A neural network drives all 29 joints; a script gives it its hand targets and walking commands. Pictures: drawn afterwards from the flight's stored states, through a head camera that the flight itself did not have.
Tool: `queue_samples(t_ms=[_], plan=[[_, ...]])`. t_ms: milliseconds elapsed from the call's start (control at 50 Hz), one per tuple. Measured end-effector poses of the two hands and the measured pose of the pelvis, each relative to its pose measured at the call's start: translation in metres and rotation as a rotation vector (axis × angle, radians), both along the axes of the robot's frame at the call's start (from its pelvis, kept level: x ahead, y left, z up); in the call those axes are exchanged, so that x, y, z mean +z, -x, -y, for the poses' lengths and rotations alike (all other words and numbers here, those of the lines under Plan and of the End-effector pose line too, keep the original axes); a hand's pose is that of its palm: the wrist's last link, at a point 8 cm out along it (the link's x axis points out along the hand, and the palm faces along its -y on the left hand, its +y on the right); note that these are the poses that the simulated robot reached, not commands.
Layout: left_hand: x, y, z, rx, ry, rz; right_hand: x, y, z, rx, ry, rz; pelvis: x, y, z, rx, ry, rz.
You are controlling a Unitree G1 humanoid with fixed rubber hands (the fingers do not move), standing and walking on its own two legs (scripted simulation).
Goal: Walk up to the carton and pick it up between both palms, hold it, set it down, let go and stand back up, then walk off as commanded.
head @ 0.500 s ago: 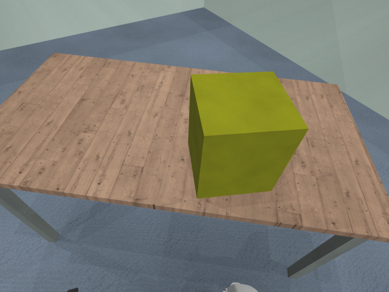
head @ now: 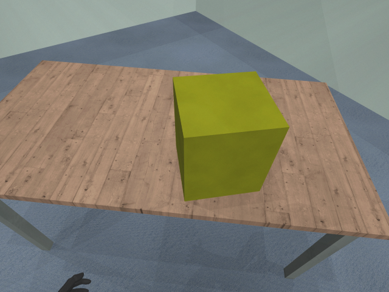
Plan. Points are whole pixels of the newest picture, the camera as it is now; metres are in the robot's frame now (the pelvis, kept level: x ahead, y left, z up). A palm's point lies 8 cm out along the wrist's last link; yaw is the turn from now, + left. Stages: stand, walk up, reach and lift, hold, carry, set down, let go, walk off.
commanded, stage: walk up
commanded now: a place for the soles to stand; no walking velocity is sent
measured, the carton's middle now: (219, 138) +0.48 -0.03 +0.02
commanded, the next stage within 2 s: none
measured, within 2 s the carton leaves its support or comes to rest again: neither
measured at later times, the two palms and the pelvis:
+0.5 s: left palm out of the picture +0.11 +0.30 -0.09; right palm out of the picture +0.06 -0.30 -0.08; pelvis +0.00 +0.01 +0.00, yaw +0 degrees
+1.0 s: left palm out of the picture +0.11 +0.28 -0.09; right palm out of the picture +0.06 -0.31 -0.09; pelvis -0.01 -0.01 +0.00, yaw +0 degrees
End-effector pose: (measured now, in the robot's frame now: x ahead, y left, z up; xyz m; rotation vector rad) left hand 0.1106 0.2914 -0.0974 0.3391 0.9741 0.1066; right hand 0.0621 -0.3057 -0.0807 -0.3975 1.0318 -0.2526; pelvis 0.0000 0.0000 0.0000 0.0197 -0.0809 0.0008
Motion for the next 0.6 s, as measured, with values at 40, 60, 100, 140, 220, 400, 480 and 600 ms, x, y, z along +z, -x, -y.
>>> queue_samples(t_ms=[40,60,100,140,220,400,480,600], plan=[[-0.001,0.002,0.004,-0.002,-0.002,-0.007,-0.001,0.002,0.004,-0.004,-0.001,-0.008,-0.001,0.001,0.004,-0.001,-0.005,-0.003],[0.000,0.004,0.005,-0.002,-0.005,-0.011,-0.002,0.002,0.006,-0.007,-0.003,-0.012,0.000,0.001,0.006,-0.002,-0.006,-0.003],[0.001,0.008,0.006,-0.001,-0.009,-0.017,-0.003,0.003,0.007,-0.009,-0.008,-0.019,0.001,0.002,0.007,-0.001,-0.009,-0.002],[0.004,0.011,0.005,0.004,-0.014,-0.020,-0.003,0.002,0.006,-0.007,-0.012,-0.025,0.002,0.002,0.007,0.004,-0.013,-0.004],[0.007,0.012,-0.004,0.005,-0.025,-0.018,-0.006,0.001,-0.003,-0.001,-0.022,-0.013,0.002,0.003,0.000,0.003,-0.004,-0.002],[0.009,0.009,-0.006,0.005,-0.023,0.001,-0.005,0.000,-0.005,0.002,-0.021,-0.004,0.002,0.005,-0.002,0.006,-0.003,-0.001],[0.008,0.007,-0.009,0.005,-0.022,0.001,-0.004,-0.002,-0.008,0.003,-0.019,-0.006,0.002,0.003,-0.006,0.007,0.000,-0.003],[0.008,0.002,-0.007,-0.001,-0.021,0.009,-0.003,-0.004,-0.007,0.007,-0.018,0.007,0.002,0.003,-0.004,0.004,0.000,-0.005]])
